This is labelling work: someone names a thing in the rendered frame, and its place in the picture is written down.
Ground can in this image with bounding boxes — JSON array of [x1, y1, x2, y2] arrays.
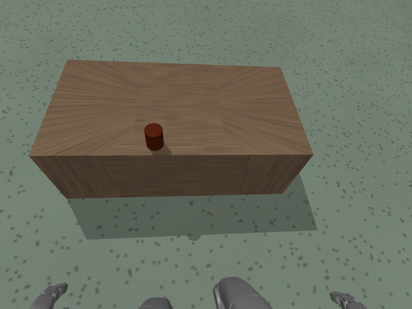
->
[[144, 123, 164, 151]]

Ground right robot hand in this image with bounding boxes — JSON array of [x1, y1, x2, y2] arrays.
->
[[330, 292, 367, 309]]

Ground left robot hand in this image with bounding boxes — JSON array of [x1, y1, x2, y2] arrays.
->
[[30, 283, 69, 309]]

